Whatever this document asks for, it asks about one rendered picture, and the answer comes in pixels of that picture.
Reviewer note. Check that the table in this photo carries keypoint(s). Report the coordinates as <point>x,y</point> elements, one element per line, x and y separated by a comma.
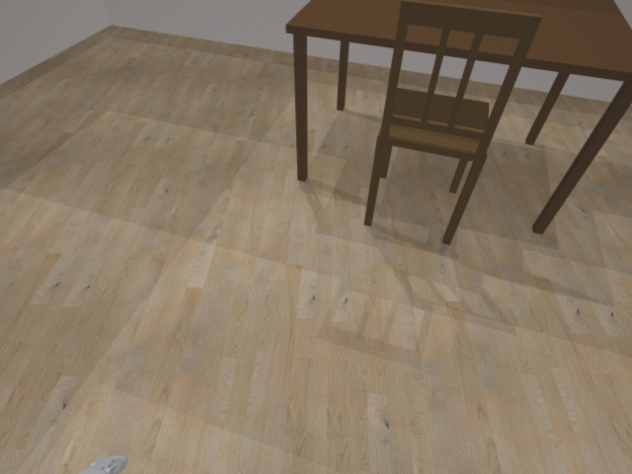
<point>582,37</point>

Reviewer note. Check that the chair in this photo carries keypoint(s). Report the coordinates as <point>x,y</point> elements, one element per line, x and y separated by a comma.
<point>444,125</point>

